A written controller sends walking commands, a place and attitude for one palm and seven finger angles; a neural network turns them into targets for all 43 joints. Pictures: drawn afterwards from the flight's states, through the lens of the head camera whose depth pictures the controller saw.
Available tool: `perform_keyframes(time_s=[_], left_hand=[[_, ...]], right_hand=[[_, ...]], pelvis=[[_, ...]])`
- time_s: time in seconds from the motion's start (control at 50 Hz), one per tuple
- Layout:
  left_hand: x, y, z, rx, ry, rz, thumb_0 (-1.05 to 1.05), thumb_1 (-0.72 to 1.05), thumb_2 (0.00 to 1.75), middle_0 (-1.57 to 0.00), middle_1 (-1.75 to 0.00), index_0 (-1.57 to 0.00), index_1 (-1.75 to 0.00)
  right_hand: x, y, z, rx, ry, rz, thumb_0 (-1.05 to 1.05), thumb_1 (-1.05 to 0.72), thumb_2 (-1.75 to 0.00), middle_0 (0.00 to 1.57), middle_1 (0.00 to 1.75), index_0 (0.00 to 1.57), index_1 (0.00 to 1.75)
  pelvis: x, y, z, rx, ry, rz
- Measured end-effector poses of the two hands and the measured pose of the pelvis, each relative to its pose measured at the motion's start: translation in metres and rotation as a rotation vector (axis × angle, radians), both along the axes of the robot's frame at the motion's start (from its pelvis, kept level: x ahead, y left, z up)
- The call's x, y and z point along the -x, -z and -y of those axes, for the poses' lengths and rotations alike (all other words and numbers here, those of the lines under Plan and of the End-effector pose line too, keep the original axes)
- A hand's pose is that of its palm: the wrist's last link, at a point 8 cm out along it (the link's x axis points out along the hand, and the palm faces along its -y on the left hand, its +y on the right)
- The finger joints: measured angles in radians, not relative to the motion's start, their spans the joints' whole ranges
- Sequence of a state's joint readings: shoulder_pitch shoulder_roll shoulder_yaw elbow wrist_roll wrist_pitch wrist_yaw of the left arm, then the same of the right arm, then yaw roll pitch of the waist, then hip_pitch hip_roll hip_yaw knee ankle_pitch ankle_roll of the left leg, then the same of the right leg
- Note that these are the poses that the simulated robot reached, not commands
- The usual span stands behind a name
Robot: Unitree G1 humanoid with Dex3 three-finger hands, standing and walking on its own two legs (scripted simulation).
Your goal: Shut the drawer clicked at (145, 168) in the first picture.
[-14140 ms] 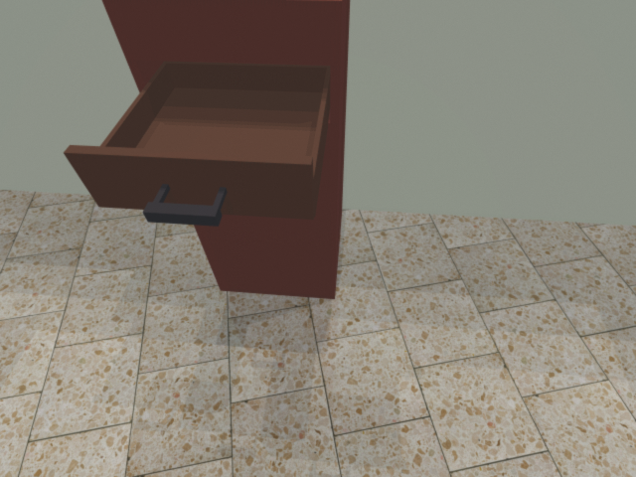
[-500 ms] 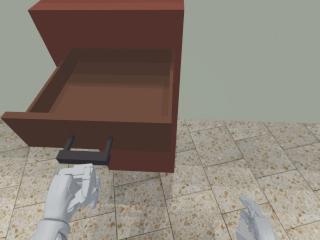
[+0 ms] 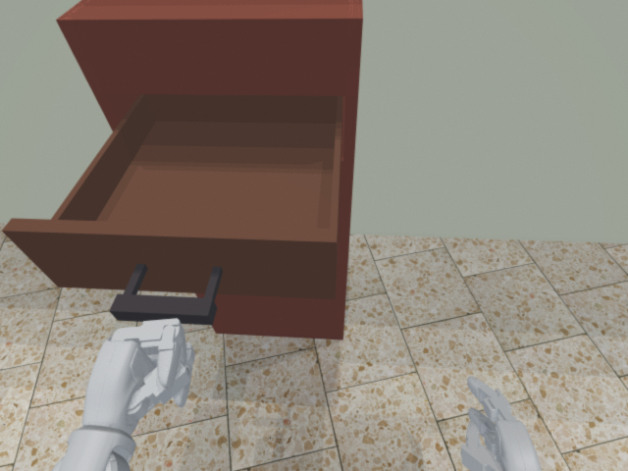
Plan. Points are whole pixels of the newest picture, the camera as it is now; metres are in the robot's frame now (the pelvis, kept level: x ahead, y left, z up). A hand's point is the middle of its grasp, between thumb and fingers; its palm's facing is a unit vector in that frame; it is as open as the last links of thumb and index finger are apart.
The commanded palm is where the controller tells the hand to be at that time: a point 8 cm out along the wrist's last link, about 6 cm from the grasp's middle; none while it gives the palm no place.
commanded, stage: push the drawer shut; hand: left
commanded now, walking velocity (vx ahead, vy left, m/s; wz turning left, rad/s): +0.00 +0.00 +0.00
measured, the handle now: (171, 292) +0.30 +0.19 +0.09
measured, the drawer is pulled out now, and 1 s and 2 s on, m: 0.30 0.21 0.08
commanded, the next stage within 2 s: none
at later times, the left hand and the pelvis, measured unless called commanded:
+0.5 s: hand (194, 333) +0.26 +0.15 +0.09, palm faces -0.04 -1.00 -0.07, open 3.0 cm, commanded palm +0.25 +0.20 +0.09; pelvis -0.01 +0.01 +0.00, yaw +0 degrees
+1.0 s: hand (208, 287) +0.31 +0.15 +0.09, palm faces -0.02 -1.00 -0.06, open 3.2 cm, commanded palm +0.30 +0.20 +0.09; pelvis -0.02 +0.00 +0.01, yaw -1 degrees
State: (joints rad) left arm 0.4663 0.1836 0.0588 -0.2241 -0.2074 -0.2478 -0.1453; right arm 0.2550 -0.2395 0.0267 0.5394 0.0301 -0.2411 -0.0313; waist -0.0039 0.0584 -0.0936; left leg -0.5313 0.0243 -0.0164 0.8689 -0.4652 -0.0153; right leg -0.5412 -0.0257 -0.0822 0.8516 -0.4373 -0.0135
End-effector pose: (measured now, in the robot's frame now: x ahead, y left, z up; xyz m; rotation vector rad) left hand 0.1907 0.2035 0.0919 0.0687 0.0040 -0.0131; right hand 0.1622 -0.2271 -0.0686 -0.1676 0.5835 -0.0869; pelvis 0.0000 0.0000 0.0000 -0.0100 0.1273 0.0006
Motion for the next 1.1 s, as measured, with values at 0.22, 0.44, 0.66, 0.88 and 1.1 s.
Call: perform_keyframes(time_s=[0.22, 0.44, 0.66, 0.88, 1.1], left_hand=[[-0.017, 0.002, -0.003, 0.002, 0.019, 0.007, -0.01, 0.87, 0.92, -1.40, -1.60, -1.40, -1.60], [-0.038, 0.003, -0.002, 0.003, 0.019, 0.016, -0.02, 0.85, 0.96, -1.40, -1.60, -1.40, -1.60], [-0.066, 0.002, -0.001, 0.005, 0.021, 0.015, 0.00, 0.85, 0.96, -1.40, -1.60, -1.40, -1.60], [-0.093, 0.001, 0.001, 0.008, 0.017, 0.016, 0.01, 0.86, 0.96, -1.40, -1.60, -1.40, -1.60], [-0.111, 0.000, 0.002, 0.009, 0.012, 0.021, 0.03, 0.86, 0.96, -1.40, -1.60, -1.40, -1.60]], right_hand=[[0.008, 0.004, 0.001, 0.015, -0.005, -0.037, 0.01, -0.90, -0.90, 0.20, 0.30, 0.20, 0.30], [0.016, 0.008, -0.005, 0.012, -0.019, -0.065, 0.01, -0.90, -0.90, 0.20, 0.30, 0.20, 0.30], [0.025, 0.007, -0.005, 0.007, -0.005, -0.082, 0.01, -0.90, -0.90, 0.20, 0.30, 0.20, 0.30], [0.042, 0.010, 0.005, 0.018, 0.028, -0.145, 0.01, -0.90, -0.90, 0.20, 0.30, 0.20, 0.30], [0.057, 0.015, 0.013, 0.019, 0.059, -0.207, 0.01, -0.90, -0.90, 0.20, 0.30, 0.20, 0.30]], pelvis=[[0.002, -0.001, -0.003, 0.002, -0.005, 0.002], [0.012, -0.003, -0.005, -0.001, -0.010, 0.013], [0.019, -0.007, -0.006, -0.004, -0.002, 0.025], [0.020, -0.010, -0.005, -0.008, 0.007, 0.023], [0.018, -0.011, -0.003, -0.011, 0.015, 0.020]])
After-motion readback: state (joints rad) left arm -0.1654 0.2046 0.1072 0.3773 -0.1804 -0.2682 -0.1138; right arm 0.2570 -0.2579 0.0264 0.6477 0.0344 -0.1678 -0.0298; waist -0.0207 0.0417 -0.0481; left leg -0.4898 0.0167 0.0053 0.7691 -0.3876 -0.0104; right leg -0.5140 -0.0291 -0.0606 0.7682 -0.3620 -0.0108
